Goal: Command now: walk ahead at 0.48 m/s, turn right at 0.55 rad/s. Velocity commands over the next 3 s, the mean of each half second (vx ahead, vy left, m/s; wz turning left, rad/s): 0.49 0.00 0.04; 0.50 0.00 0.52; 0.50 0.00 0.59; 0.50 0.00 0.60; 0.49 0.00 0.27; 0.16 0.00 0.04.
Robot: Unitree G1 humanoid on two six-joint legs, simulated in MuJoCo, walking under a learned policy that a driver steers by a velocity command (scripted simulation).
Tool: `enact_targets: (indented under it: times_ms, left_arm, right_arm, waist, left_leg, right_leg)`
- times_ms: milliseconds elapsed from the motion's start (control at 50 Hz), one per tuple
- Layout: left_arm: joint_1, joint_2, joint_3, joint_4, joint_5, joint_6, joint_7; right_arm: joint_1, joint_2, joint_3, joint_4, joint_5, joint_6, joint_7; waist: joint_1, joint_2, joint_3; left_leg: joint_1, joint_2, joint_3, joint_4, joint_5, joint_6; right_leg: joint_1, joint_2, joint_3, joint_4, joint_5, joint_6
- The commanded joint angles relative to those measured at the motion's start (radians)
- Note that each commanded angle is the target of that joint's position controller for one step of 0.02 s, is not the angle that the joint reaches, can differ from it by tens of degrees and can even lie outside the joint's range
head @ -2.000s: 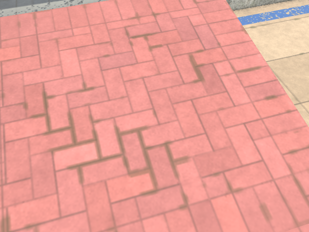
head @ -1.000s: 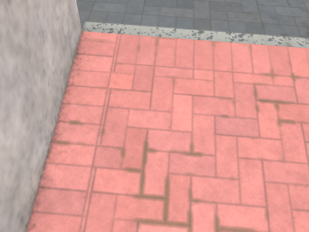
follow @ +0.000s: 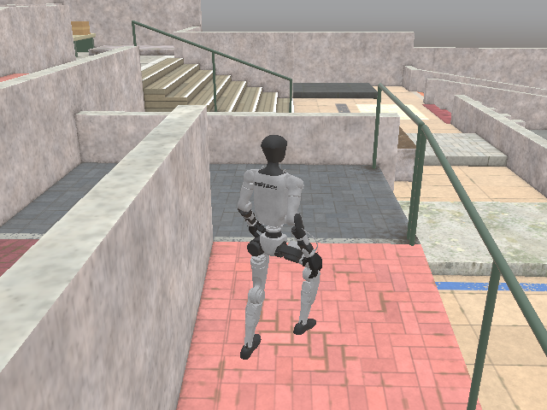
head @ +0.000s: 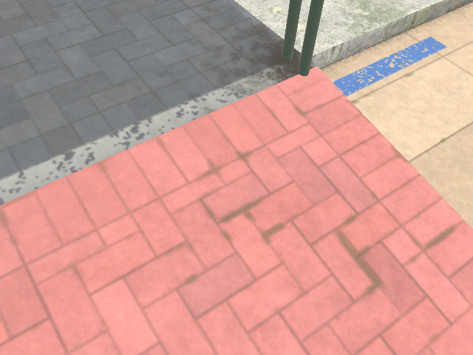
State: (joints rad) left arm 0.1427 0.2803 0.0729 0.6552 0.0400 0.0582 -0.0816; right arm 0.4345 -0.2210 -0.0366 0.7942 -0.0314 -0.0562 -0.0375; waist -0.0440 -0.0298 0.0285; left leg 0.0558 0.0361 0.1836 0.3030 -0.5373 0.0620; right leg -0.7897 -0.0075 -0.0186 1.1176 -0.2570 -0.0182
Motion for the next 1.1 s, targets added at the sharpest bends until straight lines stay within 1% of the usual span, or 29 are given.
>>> enact_targets:
  times_ms: [20,60,80,100,120,140,160,180,200,240,260,360,420,500,540,580,600,620,640,660,680,700,720,760,840,1000,1060,1080,1100]
  left_arm:
    - [-0.177,0.006,-0.016,-0.128,-0.013,-0.008,-0.015]
    - [-0.135,-0.004,-0.017,-0.118,-0.022,-0.008,-0.003]
    - [-0.026,0.013,-0.008,-0.083,-0.028,-0.013,0.011]
    - [0.13,0.037,0.005,-0.042,-0.025,-0.033,0.018]
    - [0.286,0.069,0.02,0.018,-0.019,-0.054,0.027]
    - [0.345,0.216,0.045,0.032,-0.003,-0.063,0.044]
    - [0.404,0.211,0.05,0.041,-0.029,-0.061,0.063]
    - [0.296,0.196,0.035,0.068,0.004,-0.072,0.079]
    - [0.259,0.141,0.018,0.092,0.012,-0.087,0.084]
    - [0.216,0.015,-0.023,0.114,0.009,-0.114,0.071]
    - [0.191,-0.008,-0.032,0.129,0.007,-0.122,0.068]
    - [0.227,0.026,-0.037,0.199,0.01,-0.157,0.062]
    - [0.271,0.012,-0.049,0.222,0.009,-0.155,0.075]
    - [0.278,0.041,-0.053,0.231,-0.025,-0.151,0.114]
    - [0.299,0.082,-0.045,0.231,-0.025,-0.144,0.133]
    - [0.279,0.139,-0.022,0.222,-0.004,-0.124,0.147]
    - [0.235,0.179,-0.007,0.196,-0.005,-0.112,0.14]
    - [0.173,0.206,0.009,0.163,-0.031,-0.111,0.129]
    - [0.145,0.036,-0.029,0.136,-0.019,-0.126,0.107]
    - [0.199,-0.047,-0.05,0.051,-0.004,-0.144,0.091]
    - [0.171,0.015,-0.045,0.009,0.001,-0.161,0.075]
    - [0.131,0.045,-0.042,0.013,-0.003,-0.169,0.071]
    - [0.104,0.05,-0.04,0.004,0.002,-0.17,0.075]
    - [0.118,0.034,-0.047,-0.011,0.008,-0.129,0.079]
    - [0.028,-0.008,-0.069,-0.079,0.024,-0.082,0.067]
    - [-0.274,-0.021,-0.106,-0.208,-0.005,-0.076,0.06]
    - [-0.061,0.041,-0.079,-0.149,-0.024,-0.083,0.083]
    - [0.131,0.076,-0.055,-0.105,-0.031,-0.097,0.093]
    - [0.337,0.144,-0.02,-0.069,-0.017,-0.119,0.11]
  right_arm:
    - [0.002,-0.15,-0.034,-0.04,0.001,-0.018,-0.009]
    - [0.049,-0.181,-0.036,-0.001,0.008,-0.019,-0.011]
    - [0.061,-0.215,-0.04,0.016,0.005,-0.01,-0.007]
    - [0.094,-0.24,-0.044,0.03,0.013,-0.005,-0.001]
    - [0.055,-0.241,-0.042,0.021,0.031,-0.004,0.003]
    - [0.09,-0.059,0.0,-0.073,0.068,-0.004,0.044]
    - [-0.078,-0.142,-0.022,-0.088,0.051,-0.01,0.046]
    - [-0.212,-0.126,-0.021,-0.131,0.057,-0.02,0.04]
    - [-0.199,-0.085,-0.005,-0.133,0.055,-0.029,0.035]
    - [-0.089,-0.076,-0.008,-0.085,0.031,0.006,0.034]
    - [-0.062,-0.062,-0.009,-0.074,0.037,0.025,0.039]
    - [-0.222,-0.018,-0.004,-0.136,0.021,0.051,0.043]
    - [-0.303,-0.039,-0.006,-0.172,0.004,0.053,0.052]
    - [-0.405,-0.002,0.023,-0.218,-0.01,0.068,0.069]
    - [-0.379,-0.007,0.028,-0.208,-0.005,0.077,0.062]
    - [-0.213,-0.065,0.008,-0.161,0.008,0.077,0.052]
    - [-0.084,-0.12,-0.012,-0.121,0.014,0.073,0.054]
    - [0.026,-0.159,-0.036,-0.093,0.011,0.059,0.053]
    - [-0.02,-0.212,-0.049,-0.07,0.021,0.052,0.04]
    - [-0.065,-0.275,-0.06,-0.1,0.024,0.047,0.043]
    - [-0.086,-0.285,-0.078,-0.106,0.027,0.054,0.029]
    - [-0.105,-0.216,-0.065,-0.098,0.013,0.048,0.024]
    - [-0.133,-0.173,-0.055,-0.091,0.01,0.039,0.027]
    - [-0.156,-0.122,-0.04,-0.079,0.014,0.016,0.026]
    - [-0.06,-0.161,-0.046,-0.048,0.02,-0.011,0.021]
    - [0.053,-0.201,-0.058,-0.037,0.008,0.016,-0.003]
    - [-0.028,-0.228,-0.057,-0.061,0.003,0.005,0.006]
    - [-0.083,-0.244,-0.059,-0.076,0.011,-0.008,0.014]
    - [-0.118,-0.204,-0.051,-0.105,0.02,-0.033,0.023]
  waist:
    - [-0.002,0.161,0.087]
    - [0.029,0.177,0.028]
    - [0.078,0.183,-0.058]
    - [0.16,0.166,-0.167]
    - [0.264,0.143,-0.241]
    - [0.175,-0.186,-0.432]
    - [0.262,-0.005,-0.475]
    - [0.212,0.011,-0.221]
    - [0.153,0.023,-0.113]
    - [0.052,0.018,-0.045]
    - [0.021,0.019,-0.026]
    - [0.013,-0.037,0.076]
    - [0.032,-0.052,0.094]
    - [0.028,-0.019,0.068]
    - [0.012,-0.096,0.004]
    - [-0.073,-0.167,-0.116]
    - [-0.138,-0.137,-0.187]
    - [-0.225,-0.061,-0.222]
    - [-0.134,0.128,-0.157]
    - [-0.015,0.202,-0.235]
    - [-0.022,0.141,-0.251]
    - [0.003,0.001,-0.099]
    - [0.038,-0.069,-0.022]
    - [0.09,-0.06,0.0]
    - [0.061,0.011,-0.035]
    - [-0.055,0.117,-0.046]
    - [0.06,0.15,-0.169]
    - [0.172,0.141,-0.251]
    - [0.261,0.061,-0.38]
  left_leg:
    - [-0.042,0.225,-0.022,-0.091,0.761,0.061]
    - [-0.022,0.245,0.021,0.012,1.288,0.062]
    - [0.011,0.257,0.024,0.16,1.477,0.067]
    - [-0.018,0.261,0.013,0.348,1.419,0.061]
    - [-0.214,0.234,0.022,0.592,1.169,0.057]
    - [-0.665,0.042,-0.035,1.043,0.067,0.005]
    - [-0.716,-0.056,-0.245,1.203,0.041,0.025]
    - [-0.847,-0.007,-0.275,1.28,0.184,0.037]
    - [-0.846,0.027,-0.25,1.261,0.213,0.043]
    - [-0.773,0.05,-0.265,1.234,0.196,0.051]
    - [-0.772,0.034,-0.276,1.235,0.197,0.048]
    - [-0.929,-0.008,-0.215,1.226,0.282,0.038]
    - [-0.974,-0.03,-0.161,1.114,0.318,0.032]
    - [-0.837,-0.05,-0.021,0.811,0.289,0.065]
    - [-0.697,-0.114,0.059,0.706,0.214,0.096]
    - [-0.565,-0.168,0.041,0.648,0.087,0.142]
    - [-0.43,-0.191,-0.007,0.574,0.051,0.169]
    - [-0.219,-0.175,-0.121,0.354,0.139,0.207]
    - [-0.097,-0.011,-0.43,0.241,0.139,0.24]
    - [0.07,0.176,-0.906,0.168,0.492,0.346]
    - [0.086,0.223,-1.074,-0.025,0.219,0.401]
    - [-0.024,0.216,-0.984,-0.043,0.185,0.376]
    - [-0.139,0.171,-0.835,-0.034,0.316,0.324]
    - [-0.282,0.07,-0.601,-0.025,0.499,0.265]
    - [-0.288,-0.026,-0.472,-0.013,0.635,0.221]
    - [-0.041,0.025,-0.53,-0.027,0.924,0.175]
    - [-0.104,0.031,-0.502,0.187,1.413,0.123]
    - [-0.16,0.017,-0.494,0.381,1.386,0.1]
    - [-0.316,-0.041,-0.455,0.659,1.063,0.076]
  right_leg:
    - [0.04,-0.009,-0.113,-0.191,-0.074,-0.051]
    - [0.24,0.085,-0.198,-0.275,-0.181,-0.117]
    - [0.369,0.132,-0.215,-0.313,-0.222,-0.145]
    - [0.592,0.16,-0.172,-0.431,-0.158,-0.178]
    - [0.887,0.079,-0.037,-0.54,-0.1,-0.188]
    - [1.308,-0.365,0.595,-0.609,-0.301,-0.35]
    - [1.197,-0.416,0.86,-0.827,-0.294,-0.327]
    - [1.037,-0.372,0.645,-0.82,-0.056,-0.297]
    - [0.9,-0.348,0.482,-0.804,0.166,-0.262]
    - [0.724,-0.263,0.254,-0.813,0.287,-0.174]
    - [0.677,-0.247,0.199,-0.843,0.229,-0.146]
    - [0.6,-0.188,-0.04,-0.988,0.284,-0.07]
    - [0.671,-0.151,-0.129,-0.999,0.505,-0.064]
    - [0.763,-0.192,-0.195,-0.99,0.811,-0.062]
    - [0.839,-0.227,-0.225,-0.872,1.295,-0.051]
    - [0.953,-0.275,-0.224,-0.606,1.55,-0.049]
    - [0.944,-0.291,-0.208,-0.396,1.506,-0.063]
    - [0.802,-0.228,-0.216,-0.08,1.227,-0.053]
    - [0.485,-0.062,-0.156,0.229,0.119,-0.038]
    - [0.171,0.066,0.038,0.49,-0.186,-0.008]
    - [0.016,0.05,0.129,0.518,-0.097,0.002]
    - [-0.03,0.007,0.114,0.502,-0.063,0.009]
    - [-0.006,-0.023,0.096,0.434,-0.047,0.011]
    - [0.088,-0.057,0.084,0.345,-0.037,0.036]
    - [0.012,-0.067,0.001,0.258,-0.063,0.054]
    - [-0.014,0.006,-0.063,-0.202,0.004,0.057]
    - [0.388,0.12,-0.1,-0.337,-0.109,-0.014]
    - [0.607,0.094,-0.054,-0.444,-0.046,-0.043]
    - [0.907,-0.082,0.152,-0.558,-0.185,-0.089]
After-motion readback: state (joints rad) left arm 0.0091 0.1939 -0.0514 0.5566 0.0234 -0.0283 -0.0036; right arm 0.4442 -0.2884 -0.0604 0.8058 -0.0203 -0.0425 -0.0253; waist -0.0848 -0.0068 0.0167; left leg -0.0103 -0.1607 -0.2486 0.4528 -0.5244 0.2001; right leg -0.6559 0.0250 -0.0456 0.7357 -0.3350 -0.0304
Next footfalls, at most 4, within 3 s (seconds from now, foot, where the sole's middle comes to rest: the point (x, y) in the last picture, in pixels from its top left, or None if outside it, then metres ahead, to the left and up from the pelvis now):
0.12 right None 0.21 -0.11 -0.74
0.62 left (225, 321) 0.53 0.01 -0.69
1.10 right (233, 201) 0.89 -0.03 -0.64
1.64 left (112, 168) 0.98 0.34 -0.59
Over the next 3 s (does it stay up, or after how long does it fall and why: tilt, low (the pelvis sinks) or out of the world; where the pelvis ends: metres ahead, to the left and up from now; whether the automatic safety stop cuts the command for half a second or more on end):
stays up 1.29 0.71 0.18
